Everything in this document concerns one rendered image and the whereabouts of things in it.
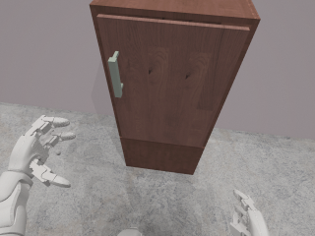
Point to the right robot hand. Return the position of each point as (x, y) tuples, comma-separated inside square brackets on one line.
[(253, 220)]

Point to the handle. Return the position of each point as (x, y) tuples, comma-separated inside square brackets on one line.
[(114, 74)]

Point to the robot left forearm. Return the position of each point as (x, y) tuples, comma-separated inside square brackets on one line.
[(14, 194)]

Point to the left robot hand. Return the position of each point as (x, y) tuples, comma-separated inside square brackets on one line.
[(28, 148)]

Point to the cupboard door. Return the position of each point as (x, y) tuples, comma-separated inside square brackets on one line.
[(174, 75)]

